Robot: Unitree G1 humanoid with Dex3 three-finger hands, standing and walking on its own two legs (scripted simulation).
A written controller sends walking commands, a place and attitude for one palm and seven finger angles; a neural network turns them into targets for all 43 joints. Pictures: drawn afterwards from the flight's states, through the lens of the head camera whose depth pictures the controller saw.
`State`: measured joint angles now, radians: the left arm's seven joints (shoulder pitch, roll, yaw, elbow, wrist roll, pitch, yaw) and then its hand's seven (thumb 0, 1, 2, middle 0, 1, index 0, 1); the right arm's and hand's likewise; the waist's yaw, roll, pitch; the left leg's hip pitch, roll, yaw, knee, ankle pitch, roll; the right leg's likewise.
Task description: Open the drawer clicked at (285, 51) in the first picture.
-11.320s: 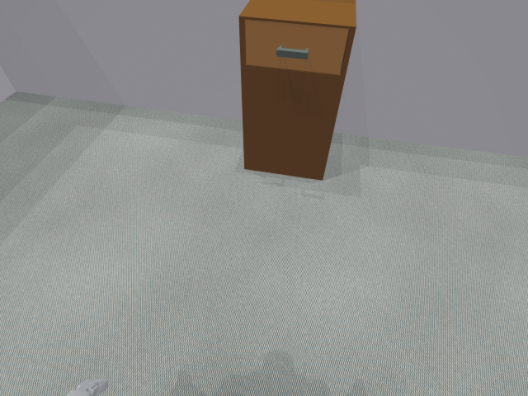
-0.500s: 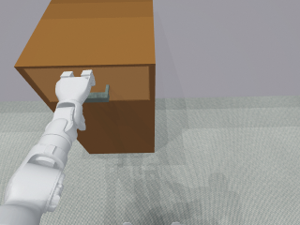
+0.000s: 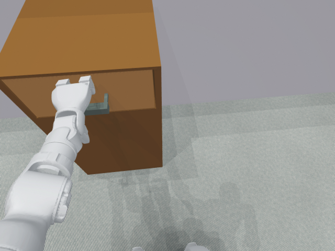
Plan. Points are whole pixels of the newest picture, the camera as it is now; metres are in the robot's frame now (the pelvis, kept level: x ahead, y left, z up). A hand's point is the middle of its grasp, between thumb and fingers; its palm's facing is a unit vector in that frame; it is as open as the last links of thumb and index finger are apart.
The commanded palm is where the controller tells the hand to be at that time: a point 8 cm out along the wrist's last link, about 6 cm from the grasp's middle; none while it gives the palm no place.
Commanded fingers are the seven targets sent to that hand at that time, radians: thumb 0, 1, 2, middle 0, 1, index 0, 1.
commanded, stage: move the hooked fingers above the handle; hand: left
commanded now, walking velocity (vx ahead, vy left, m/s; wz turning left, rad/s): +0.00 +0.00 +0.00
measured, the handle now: (88, 103) +0.54 +0.20 -0.03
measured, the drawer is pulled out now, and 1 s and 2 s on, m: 0.00 0.00 0.00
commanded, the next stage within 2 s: none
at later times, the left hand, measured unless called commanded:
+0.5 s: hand (77, 108) +0.48 +0.21 +0.02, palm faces -0.04 -0.03 -1.00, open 13.8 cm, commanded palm +0.46 +0.20 +0.08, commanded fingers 0.00 -0.50 0.30 -0.30 -1.20 -0.30 -1.20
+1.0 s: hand (75, 110) +0.48 +0.21 +0.02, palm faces -0.08 -0.01 -1.00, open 13.8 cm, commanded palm +0.46 +0.20 +0.08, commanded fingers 0.00 -0.50 0.30 -0.30 -1.20 -0.30 -1.20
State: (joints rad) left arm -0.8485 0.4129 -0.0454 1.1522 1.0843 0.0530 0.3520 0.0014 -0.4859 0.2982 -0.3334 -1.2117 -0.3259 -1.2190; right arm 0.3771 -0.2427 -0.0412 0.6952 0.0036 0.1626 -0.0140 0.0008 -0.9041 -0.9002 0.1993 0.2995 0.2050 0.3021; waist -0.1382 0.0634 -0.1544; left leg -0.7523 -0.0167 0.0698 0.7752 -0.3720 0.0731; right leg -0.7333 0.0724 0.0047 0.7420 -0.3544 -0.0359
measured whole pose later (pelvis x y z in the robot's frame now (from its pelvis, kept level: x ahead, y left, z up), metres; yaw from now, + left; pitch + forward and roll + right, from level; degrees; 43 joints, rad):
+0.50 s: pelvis +0.00 +0.01 +0.00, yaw +0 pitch +20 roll -2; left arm -0.85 0.39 -0.08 1.10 1.08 0.06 0.36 0.00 -0.49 0.30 -0.32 -1.20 -0.32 -1.20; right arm 0.35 -0.24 -0.04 0.67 -0.01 0.17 0.00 0.00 -0.90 -0.90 0.20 0.30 0.21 0.30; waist -0.12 0.07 -0.16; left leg -0.77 -0.03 0.06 0.81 -0.39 0.09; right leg -0.74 0.06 -0.01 0.76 -0.37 -0.02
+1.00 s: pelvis +0.00 +0.00 +0.00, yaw +1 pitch +19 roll -2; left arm -0.86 0.41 -0.09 1.12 1.06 0.06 0.34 0.00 -0.49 0.30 -0.32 -1.20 -0.32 -1.20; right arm 0.33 -0.25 -0.05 0.68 0.00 0.16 -0.02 0.00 -0.90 -0.90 0.20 0.30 0.21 0.30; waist -0.12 0.06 -0.14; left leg -0.74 -0.02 0.05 0.78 -0.37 0.07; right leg -0.71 0.07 -0.01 0.74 -0.36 -0.04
